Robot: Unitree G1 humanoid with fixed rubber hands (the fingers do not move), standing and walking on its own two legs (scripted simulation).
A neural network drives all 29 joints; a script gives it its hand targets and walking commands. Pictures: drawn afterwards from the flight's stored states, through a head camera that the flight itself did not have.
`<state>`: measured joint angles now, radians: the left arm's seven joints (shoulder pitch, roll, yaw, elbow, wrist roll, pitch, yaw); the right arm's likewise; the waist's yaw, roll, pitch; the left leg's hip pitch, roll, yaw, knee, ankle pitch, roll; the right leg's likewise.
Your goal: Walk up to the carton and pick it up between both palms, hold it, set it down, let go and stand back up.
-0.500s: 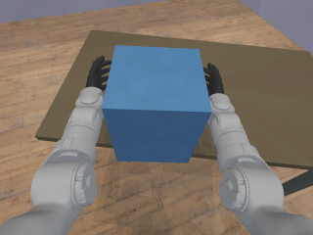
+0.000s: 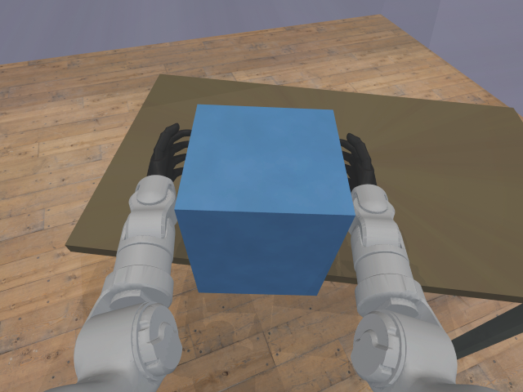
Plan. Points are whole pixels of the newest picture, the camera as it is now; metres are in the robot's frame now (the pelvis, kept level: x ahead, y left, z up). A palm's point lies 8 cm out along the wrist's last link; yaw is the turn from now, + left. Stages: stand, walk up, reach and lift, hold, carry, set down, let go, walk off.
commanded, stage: reach and lift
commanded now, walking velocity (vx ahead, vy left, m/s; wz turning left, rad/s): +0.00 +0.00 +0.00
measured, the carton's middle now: (261, 207) +0.42 +0.00 +0.04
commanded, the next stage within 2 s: none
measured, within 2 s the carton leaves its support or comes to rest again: leaves its support in 0.40 s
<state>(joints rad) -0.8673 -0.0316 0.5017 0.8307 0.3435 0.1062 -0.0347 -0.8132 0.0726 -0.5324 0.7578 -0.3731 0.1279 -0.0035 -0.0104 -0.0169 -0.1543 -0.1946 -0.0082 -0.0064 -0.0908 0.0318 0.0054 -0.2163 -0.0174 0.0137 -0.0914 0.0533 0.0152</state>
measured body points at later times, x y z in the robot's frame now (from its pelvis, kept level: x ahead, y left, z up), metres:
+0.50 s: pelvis -0.01 +0.00 +0.00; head +0.05 +0.00 +0.45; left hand +0.44 +0.15 +0.11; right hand +0.43 -0.16 +0.10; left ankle -0.04 +0.11 -0.75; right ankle -0.02 -0.13 -0.75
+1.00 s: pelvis -0.02 +0.00 +0.00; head +0.02 +0.01 +0.45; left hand +0.43 +0.15 +0.13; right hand +0.42 -0.15 +0.13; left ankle -0.04 +0.11 -0.75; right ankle -0.02 -0.13 -0.75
